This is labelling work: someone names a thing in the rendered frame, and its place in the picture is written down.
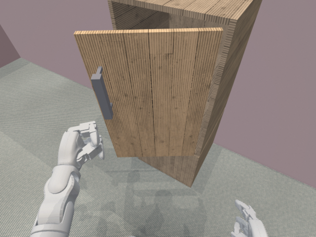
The robot right hand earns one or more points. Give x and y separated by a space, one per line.
254 227

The cupboard door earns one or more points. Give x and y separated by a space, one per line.
158 81

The left robot forearm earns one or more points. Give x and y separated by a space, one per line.
56 212

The handle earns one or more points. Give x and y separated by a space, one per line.
101 93

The robot left hand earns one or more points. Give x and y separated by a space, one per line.
75 151

